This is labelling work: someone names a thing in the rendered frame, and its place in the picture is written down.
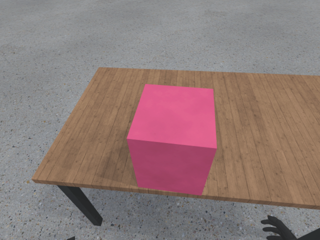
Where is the table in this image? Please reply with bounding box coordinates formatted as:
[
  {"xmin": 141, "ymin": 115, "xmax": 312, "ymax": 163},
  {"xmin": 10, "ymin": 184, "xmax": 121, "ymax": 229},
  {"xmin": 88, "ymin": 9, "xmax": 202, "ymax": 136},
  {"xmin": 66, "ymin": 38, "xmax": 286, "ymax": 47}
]
[{"xmin": 31, "ymin": 67, "xmax": 320, "ymax": 240}]

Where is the robot right hand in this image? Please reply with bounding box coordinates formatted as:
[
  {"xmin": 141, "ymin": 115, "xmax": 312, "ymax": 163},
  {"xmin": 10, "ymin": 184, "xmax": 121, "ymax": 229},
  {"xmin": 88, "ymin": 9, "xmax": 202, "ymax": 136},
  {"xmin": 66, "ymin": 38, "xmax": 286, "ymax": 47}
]
[{"xmin": 261, "ymin": 215, "xmax": 298, "ymax": 240}]

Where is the carton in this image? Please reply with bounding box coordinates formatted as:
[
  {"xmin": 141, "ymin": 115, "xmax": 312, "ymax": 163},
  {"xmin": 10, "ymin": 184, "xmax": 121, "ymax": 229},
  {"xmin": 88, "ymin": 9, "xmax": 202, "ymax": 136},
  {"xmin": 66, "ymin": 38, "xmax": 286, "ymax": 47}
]
[{"xmin": 126, "ymin": 84, "xmax": 217, "ymax": 196}]

